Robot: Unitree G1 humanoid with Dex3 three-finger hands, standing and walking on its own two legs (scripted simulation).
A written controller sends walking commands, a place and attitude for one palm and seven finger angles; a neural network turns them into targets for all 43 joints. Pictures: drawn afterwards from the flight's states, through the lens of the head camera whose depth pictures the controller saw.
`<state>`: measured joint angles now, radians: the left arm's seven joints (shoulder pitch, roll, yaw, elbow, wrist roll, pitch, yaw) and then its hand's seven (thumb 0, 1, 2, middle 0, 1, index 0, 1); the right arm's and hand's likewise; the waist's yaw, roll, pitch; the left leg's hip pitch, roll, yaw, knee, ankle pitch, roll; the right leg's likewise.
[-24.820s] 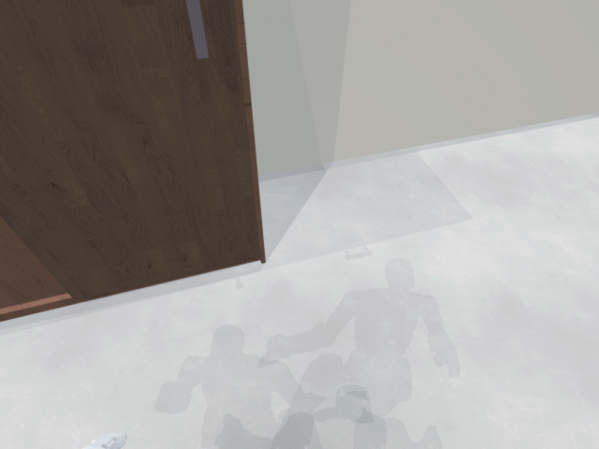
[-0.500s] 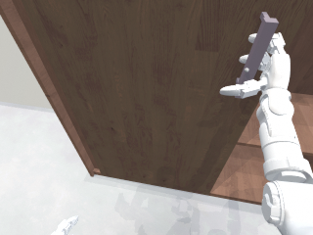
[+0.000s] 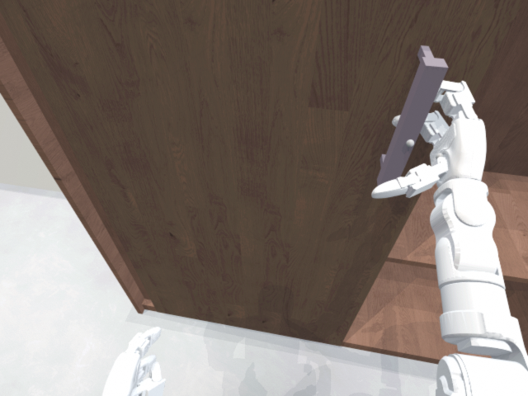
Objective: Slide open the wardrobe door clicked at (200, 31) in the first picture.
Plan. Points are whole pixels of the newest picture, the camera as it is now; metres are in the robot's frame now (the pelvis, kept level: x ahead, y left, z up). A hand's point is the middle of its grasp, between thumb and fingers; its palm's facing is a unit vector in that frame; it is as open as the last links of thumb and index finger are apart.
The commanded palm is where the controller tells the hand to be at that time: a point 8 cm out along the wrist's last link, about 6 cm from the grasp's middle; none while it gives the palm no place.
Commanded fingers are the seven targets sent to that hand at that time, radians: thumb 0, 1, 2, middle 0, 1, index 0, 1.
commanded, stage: slip the hand off the handle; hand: right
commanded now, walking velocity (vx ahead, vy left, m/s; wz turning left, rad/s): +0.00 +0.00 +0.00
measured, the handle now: (403, 124) +0.44 -0.16 +0.23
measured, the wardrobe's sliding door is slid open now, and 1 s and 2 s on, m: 0.60 0.60 0.60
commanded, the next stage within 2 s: draw the hand back to the body in 1.02 s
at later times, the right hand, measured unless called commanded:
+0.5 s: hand (456, 159) +0.36 -0.21 +0.23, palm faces +0.13 +0.99 -0.05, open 14.7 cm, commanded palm +0.32 -0.25 +0.21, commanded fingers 0.00 0.55 -0.20 0.25 1.15 0.25 1.15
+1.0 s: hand (464, 217) +0.27 -0.19 +0.22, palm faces +0.15 +0.98 -0.08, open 14.7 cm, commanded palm +0.24 -0.23 +0.21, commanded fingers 0.00 0.55 -0.20 0.25 1.15 0.25 1.15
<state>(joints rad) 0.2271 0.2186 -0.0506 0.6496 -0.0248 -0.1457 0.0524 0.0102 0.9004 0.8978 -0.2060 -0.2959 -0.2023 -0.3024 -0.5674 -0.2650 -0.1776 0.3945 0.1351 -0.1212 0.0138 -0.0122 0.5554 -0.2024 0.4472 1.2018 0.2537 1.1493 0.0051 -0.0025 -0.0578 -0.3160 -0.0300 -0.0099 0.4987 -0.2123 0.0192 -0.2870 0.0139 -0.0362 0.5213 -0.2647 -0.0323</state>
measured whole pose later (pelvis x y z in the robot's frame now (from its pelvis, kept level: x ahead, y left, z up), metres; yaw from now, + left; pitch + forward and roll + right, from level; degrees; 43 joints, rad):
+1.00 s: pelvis +0.00 +0.02 +0.00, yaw -2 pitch -2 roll +0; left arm 0.19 0.23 -0.08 0.62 -0.03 -0.17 0.07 0.01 0.90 0.90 -0.21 -0.30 -0.20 -0.30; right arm -0.10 -0.28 -0.22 -0.13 0.25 0.00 0.14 -0.01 0.56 -0.20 0.25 1.15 0.25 1.15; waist -0.08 -0.04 -0.07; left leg -0.24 -0.03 0.04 0.53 -0.25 0.04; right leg -0.22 0.01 0.01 0.54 -0.29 -0.01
